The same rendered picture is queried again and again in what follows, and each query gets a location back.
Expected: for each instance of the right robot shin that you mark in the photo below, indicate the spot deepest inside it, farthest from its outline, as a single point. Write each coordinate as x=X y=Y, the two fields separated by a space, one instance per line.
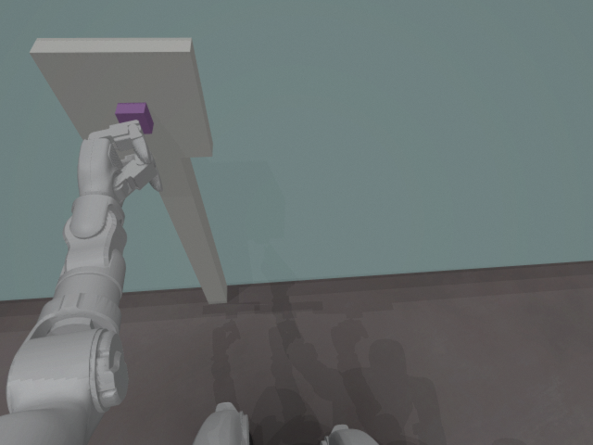
x=338 y=427

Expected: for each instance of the panel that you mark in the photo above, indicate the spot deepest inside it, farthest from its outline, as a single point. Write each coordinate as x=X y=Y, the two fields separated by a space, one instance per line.
x=90 y=76

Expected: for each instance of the left robot shin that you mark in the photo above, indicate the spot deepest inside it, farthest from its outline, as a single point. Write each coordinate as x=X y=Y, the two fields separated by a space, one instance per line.
x=224 y=406

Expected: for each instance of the left robot hand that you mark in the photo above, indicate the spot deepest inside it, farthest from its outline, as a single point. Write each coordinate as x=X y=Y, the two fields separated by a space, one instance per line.
x=100 y=170

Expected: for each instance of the robot shin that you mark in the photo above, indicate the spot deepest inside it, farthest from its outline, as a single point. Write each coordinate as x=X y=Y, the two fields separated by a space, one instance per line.
x=338 y=427
x=224 y=406

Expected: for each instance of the button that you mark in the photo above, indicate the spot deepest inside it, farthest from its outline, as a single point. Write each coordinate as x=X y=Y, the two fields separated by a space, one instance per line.
x=135 y=111

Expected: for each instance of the robot left upper arm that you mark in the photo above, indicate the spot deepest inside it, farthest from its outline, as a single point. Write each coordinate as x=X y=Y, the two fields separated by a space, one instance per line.
x=62 y=385

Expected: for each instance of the robot left forearm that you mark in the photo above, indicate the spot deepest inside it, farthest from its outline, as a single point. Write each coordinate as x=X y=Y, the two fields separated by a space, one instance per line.
x=89 y=288

